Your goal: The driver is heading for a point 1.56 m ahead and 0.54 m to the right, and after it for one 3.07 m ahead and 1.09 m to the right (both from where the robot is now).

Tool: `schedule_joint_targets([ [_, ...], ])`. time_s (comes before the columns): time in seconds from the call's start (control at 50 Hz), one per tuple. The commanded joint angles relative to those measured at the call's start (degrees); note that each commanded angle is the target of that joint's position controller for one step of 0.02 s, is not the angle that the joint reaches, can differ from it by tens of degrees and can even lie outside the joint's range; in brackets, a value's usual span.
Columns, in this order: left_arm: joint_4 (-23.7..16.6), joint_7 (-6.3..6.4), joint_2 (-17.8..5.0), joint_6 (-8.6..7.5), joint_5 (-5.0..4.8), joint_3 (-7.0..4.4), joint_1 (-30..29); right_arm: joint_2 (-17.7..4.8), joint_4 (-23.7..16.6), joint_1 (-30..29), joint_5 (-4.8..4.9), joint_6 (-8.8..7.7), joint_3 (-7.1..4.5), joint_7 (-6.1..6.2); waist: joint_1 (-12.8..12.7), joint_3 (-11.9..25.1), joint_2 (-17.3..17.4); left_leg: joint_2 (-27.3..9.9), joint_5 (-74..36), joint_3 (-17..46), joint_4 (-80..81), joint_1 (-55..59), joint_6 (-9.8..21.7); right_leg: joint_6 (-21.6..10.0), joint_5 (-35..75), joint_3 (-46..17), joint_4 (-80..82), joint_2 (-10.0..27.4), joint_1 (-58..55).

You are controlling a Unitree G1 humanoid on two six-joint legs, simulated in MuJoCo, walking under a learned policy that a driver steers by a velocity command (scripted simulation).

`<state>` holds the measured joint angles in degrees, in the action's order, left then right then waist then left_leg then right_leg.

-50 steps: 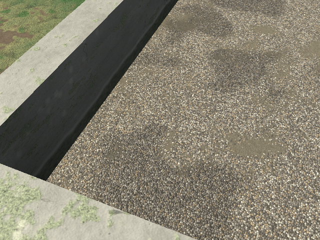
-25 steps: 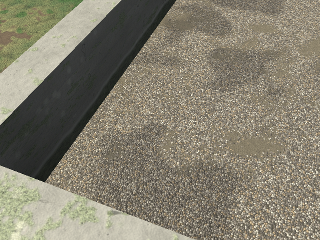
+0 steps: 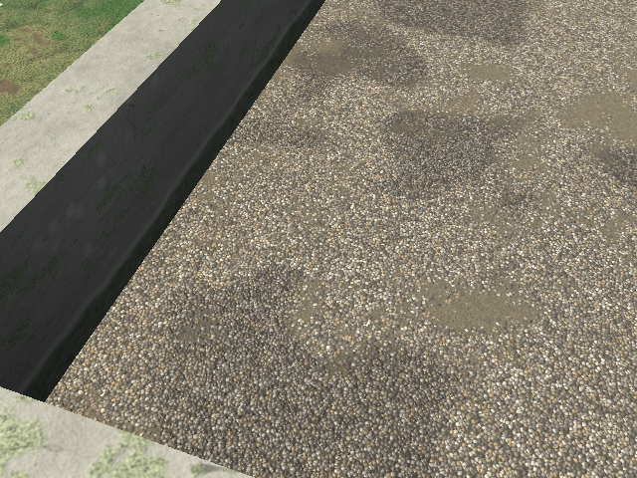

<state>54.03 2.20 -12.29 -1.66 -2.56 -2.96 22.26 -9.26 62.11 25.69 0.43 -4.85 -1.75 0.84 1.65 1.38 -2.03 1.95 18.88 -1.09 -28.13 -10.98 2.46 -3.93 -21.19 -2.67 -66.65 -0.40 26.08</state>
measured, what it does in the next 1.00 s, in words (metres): walks ahead: right foot, then left foot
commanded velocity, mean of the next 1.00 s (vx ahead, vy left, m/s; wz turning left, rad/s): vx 0.48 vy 0.00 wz -0.12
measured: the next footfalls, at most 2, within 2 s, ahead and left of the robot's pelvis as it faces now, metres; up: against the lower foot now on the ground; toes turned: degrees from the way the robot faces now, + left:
right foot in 0.26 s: +0.24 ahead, -0.10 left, +0.00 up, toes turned -2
left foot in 0.74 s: +0.30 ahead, +0.10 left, +0.00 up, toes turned -1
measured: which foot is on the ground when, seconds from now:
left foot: down 0.00-0.26, up 0.28-0.72, down 0.74-1.00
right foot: up 0.00-0.24, down 0.26-0.76, up 0.78-1.00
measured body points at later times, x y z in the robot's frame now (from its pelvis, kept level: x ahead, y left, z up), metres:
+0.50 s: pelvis +0.16 -0.03 +0.00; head +0.16 -0.05 +0.45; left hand +0.17 +0.20 -0.13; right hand +0.23 -0.30 -0.14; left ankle +0.18 +0.12 -0.66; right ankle +0.19 -0.10 -0.74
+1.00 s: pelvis +0.21 +0.02 +0.00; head +0.23 +0.01 +0.45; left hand +0.42 +0.24 -0.09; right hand +0.31 -0.25 -0.11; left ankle +0.26 +0.10 -0.74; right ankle +0.21 -0.09 -0.71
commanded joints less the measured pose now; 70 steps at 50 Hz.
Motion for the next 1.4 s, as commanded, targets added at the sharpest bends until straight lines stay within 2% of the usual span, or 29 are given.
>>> schedule_joint_targets([
  [0.02, -3.17, -0.81, -3.27, -0.42, 0.31, -1.09, 1.26, -2.11, 0.27, 7.31, -0.13, 0.24, 0.64, -0.14, -0.86, -6.35, 8.46, -13.37, -21.53, 14.44, 11.81, 7.02, 7.20, 0.22, 7.40, -1.24, -0.36, 5.00, 15.05],
  [0.06, -5.15, -1.05, -1.11, 0.05, 0.61, -0.36, -4.51, -3.74, 1.14, 9.84, -0.61, 0.29, 0.80, 0.53, 0.04, -8.06, 8.58, -13.22, -23.63, 12.61, 12.11, 6.04, 7.56, 1.09, 10.55, 0.83, 7.58, 5.49, 15.53],
  [0.08, -7.73, -2.23, -1.37, 0.89, 6.37, 0.23, -9.71, -5.59, 0.15, 10.00, -2.67, 0.74, 0.28, 1.18, -0.30, -7.76, 9.49, -12.00, -28.62, 10.54, 11.08, 2.67, 8.28, 1.66, 9.64, 5.94, 10.65, 2.49, 13.36],
  [0.16, -9.62, -2.87, 1.05, 1.11, 4.18, 1.81, -15.12, -7.60, -2.15, 8.65, -1.96, 2.14, -0.08, 1.54, -0.42, -8.65, 11.27, -11.34, -30.91, 6.99, 8.66, -4.91, 8.49, 0.48, 9.97, 10.32, 23.19, 0.39, 1.58],
  [0.2, -9.06, -2.78, -0.66, 1.25, 3.51, 1.49, -13.69, -7.52, -2.87, 8.50, -1.59, 2.52, -0.07, 1.67, -1.14, -7.55, 11.01, -12.17, -30.62, 8.09, 6.60, -5.12, 8.03, -0.75, 8.36, 10.42, 25.01, -1.41, -4.20],
  [0.24, -4.33, -2.77, -2.92, 0.28, 4.14, 0.07, -0.14, -9.74, -3.02, 5.62, -0.72, 2.82, -0.58, 2.04, -8.03, -3.15, 7.43, -8.89, -38.42, 4.77, -6.64, -5.25, 5.19, -2.07, 13.01, 8.16, 33.11, -3.25, -19.07],
  [0.26, -1.86, -2.27, -6.81, -0.77, 4.43, -1.21, 9.58, -8.77, -3.95, 4.99, -0.01, 3.10, -0.42, 2.19, -11.99, 2.27, 1.68, -4.97, -30.32, 1.59, -22.96, -10.94, 2.46, -3.79, 14.92, -1.07, 38.65, 3.70, -30.45],
  [0.28, -3.02, -2.17, -11.77, -1.27, 3.61, -1.48, 12.71, -3.31, -5.71, 6.94, -0.73, 2.88, 0.52, 2.19, -9.60, 8.75, -9.00, 0.46, 12.10, -1.37, -43.54, -16.51, 0.98, -4.41, 21.62, -21.15, 42.98, 20.57, -35.49],
  [0.3, -2.69, -2.11, -13.98, -0.14, 0.65, -2.58, 10.41, -5.05, -5.24, 11.84, 0.24, 3.75, -0.65, 1.91, -8.13, 11.96, -12.82, 3.84, 9.54, 7.77, -49.54, -24.53, 0.15, -9.01, 6.89, -35.19, 50.11, 24.05, -35.80],
  [0.32, -4.30, -2.26, -9.53, 0.33, 0.92, -1.79, 2.70, -7.76, -5.86, 7.31, -0.40, 4.40, -1.08, 2.10, -5.92, 2.50, -8.50, 0.58, 4.59, 7.26, -51.45, -28.40, -0.28, -9.29, -1.06, -30.87, 51.39, 22.30, -27.83],
  [0.34, -5.71, -2.67, -5.86, 0.32, 2.03, -0.68, -2.88, -6.38, -7.18, 2.25, -0.27, 4.54, -0.90, 1.81, -5.08, -2.55, -5.65, -0.90, 1.39, 5.88, -51.08, -26.84, -0.85, -9.13, 5.61, -23.55, 51.87, 19.63, -19.44],
  [0.38, -6.17, -3.00, -3.34, -0.56, 3.36, 0.44, -4.95, -5.56, -7.37, 0.35, -0.02, 5.77, -1.01, 2.02, -1.88, -3.73, -2.08, -2.66, 0.09, 5.74, -44.82, -21.15, -1.88, -8.14, 17.06, -14.70, 52.24, 15.63, -11.34],
  [0.44, -5.52, -3.08, -3.41, -2.42, 3.06, 1.10, -2.90, -6.28, -8.99, -1.25, -0.35, 7.08, -1.64, 2.58, 0.27, -2.44, -3.08, -2.14, -1.20, 7.21, -35.54, -16.43, -1.84, -6.66, 28.68, -8.71, 52.66, 13.29, -9.45],
  [0.64, -9.28, -2.81, -5.81, 0.40, 2.21, 2.40, -3.63, -4.93, -19.17, -21.86, -1.34, 7.19, 1.41, 1.47, -3.17, -1.50, -3.24, -3.52, -8.50, 1.66, -8.17, -10.46, -3.96, -6.94, 15.91, -6.17, 53.82, 11.23, -9.68],
  [0.74, -11.70, -2.12, -5.89, 3.75, 2.18, 2.23, -5.98, -6.34, -18.29, -13.06, -3.16, 6.75, 2.51, 1.72, 0.39, 0.58, -0.50, -4.40, -6.02, 0.32, -1.04, 4.22, -1.90, -5.81, 12.01, -10.30, 44.67, 7.67, -7.91],
  [0.78, -14.97, -2.32, -0.94, 3.73, 2.08, 3.44, -8.71, -12.24, -19.71, -15.09, -1.46, 5.91, 0.87, 1.62, 0.52, -0.30, 14.70, -11.55, -6.59, 10.52, 5.73, 5.82, 1.15, -0.52, 0.00, 0.82, 32.68, -2.42, 0.88],
  [0.8, -16.25, -2.05, -2.69, 3.91, 2.76, 3.07, -9.82, -13.84, -20.40, -14.56, -1.00, 5.71, 0.25, 1.47, 1.70, -1.17, 17.36, -17.72, -8.34, 17.67, 9.80, 6.51, 4.69, 0.79, -3.53, 3.08, 25.95, -3.59, 4.69],
  [0.84, -17.63, -1.89, -5.22, 4.11, 2.79, 1.98, -11.79, -11.82, -21.45, -13.14, -1.73, 4.74, 0.48, 1.34, 2.32, -2.45, 10.11, -20.74, -18.60, 17.68, 12.19, 2.77, 8.61, 1.94, -6.05, -1.92, 13.74, -2.58, 6.30],
  [0.94, -20.68, -2.34, -3.96, 5.40, 3.41, 1.70, -11.17, -9.17, -24.64, -20.80, -1.22, 2.30, 0.91, 0.47, -3.77, 3.37, 9.07, -15.36, -40.57, 1.99, 7.46, -0.60, 5.49, 2.95, 1.37, -0.05, 15.63, -0.54, -4.06],
  [1.04, -23.99, -2.53, -2.88, 7.05, 3.83, 2.69, -13.73, -11.02, -25.44, -20.73, -1.81, 3.71, 0.06, 0.41, -3.54, 5.52, 8.69, -14.78, -28.22, -1.02, 2.19, -0.86, 3.41, 1.35, 2.10, 3.39, 28.16, -1.01, -10.65],
  [1.06, -23.97, -2.43, -1.34, 7.10, 4.36, 3.27, -12.35, -9.22, -26.52, -22.74, -1.39, 4.34, 0.51, 0.41, -4.51, 6.41, 7.37, -13.33, -24.28, -2.25, -0.77, -1.26, 1.84, 0.56, 5.95, 4.33, 34.15, -1.42, -13.90],
  [1.08, -23.78, -2.34, -1.24, 6.96, 5.33, 3.43, -10.32, -8.55, -26.89, -21.48, -1.48, 5.14, 0.66, 0.49, -4.71, 7.22, 3.37, -10.96, -18.27, -3.39, -5.99, -4.87, -0.48, -1.27, 7.99, 1.37, 36.45, -0.55, -18.90],
  [1.1, -24.24, -2.34, -6.12, 7.04, 4.02, 2.17, -10.35, -6.71, -29.83, -21.61, -2.14, 6.06, 1.41, 0.38, -3.84, 6.51, -7.89, -3.86, -6.19, -6.69, -11.89, -14.06, -4.14, -5.23, 16.58, -10.37, 36.96, 5.46, -21.73],
  [1.12, -24.66, -2.73, -11.98, 7.50, 2.18, -0.12, -9.62, -9.00, -33.21, -27.34, -2.66, 6.69, 1.36, 0.02, -8.61, 3.08, -16.36, 0.39, 10.69, -5.35, -16.04, -25.28, -5.86, -9.63, 14.35, -25.12, 43.29, 10.88, -20.56],
  [1.16, -25.70, -1.51, -11.80, 6.97, 3.44, -0.26, -11.30, -12.60, -33.72, -28.10, -1.61, 6.48, -0.22, -0.14, -6.90, 1.21, -10.68, 1.00, 9.85, 1.72, -30.78, -32.43, -8.72, -12.32, 20.99, -27.06, 43.97, 13.37, -20.24],
  [1.22, -27.60, -0.95, -7.66, 6.04, 3.49, 1.33, -18.46, -9.89, -32.70, -23.88, -3.11, 6.63, 0.65, 0.44, -1.66, 3.69, -5.41, -0.39, 3.92, 3.03, -31.24, -23.72, -9.74, -8.83, 28.93, -20.24, 42.66, 8.56, -11.94],
  [1.26, -27.82, -1.49, -6.60, 5.46, 3.59, 1.80, -20.29, -8.27, -32.73, -23.89, -3.72, 7.64, 1.24, 0.56, -1.03, 4.46, -4.18, 0.02, 2.38, 2.46, -26.47, -18.22, -9.30, -6.91, 29.65, -18.21, 42.03, 5.66, -9.48],
  [1.34, -27.74, -2.48, -7.24, 5.82, 3.57, 1.27, -21.13, -6.34, -33.41, -25.36, -2.62, 8.08, 2.24, 0.41, -2.41, 4.65, -3.69, 0.67, -1.29, 1.56, -11.43, -8.08, -6.88, -5.94, 15.98, -21.08, 43.23, 3.81, -7.53],
  [1.4, -27.62, -2.35, -6.36, 6.70, 2.08, 1.32, -21.60, -3.46, -31.84, -20.11, -3.36, 7.22, 2.76, 0.04, -1.07, 5.75, 0.97, -2.35, -6.07, 0.66, -2.50, 10.71, -3.64, -2.90, 3.87, -21.95, 40.77, 1.65, 2.08],
])
Velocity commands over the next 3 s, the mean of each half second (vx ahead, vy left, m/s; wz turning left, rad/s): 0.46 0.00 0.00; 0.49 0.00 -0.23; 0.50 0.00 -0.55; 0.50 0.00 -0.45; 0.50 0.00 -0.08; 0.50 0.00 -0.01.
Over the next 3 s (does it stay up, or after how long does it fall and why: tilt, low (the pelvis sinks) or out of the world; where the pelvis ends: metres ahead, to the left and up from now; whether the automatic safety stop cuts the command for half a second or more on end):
stays up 0.24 -0.01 -0.02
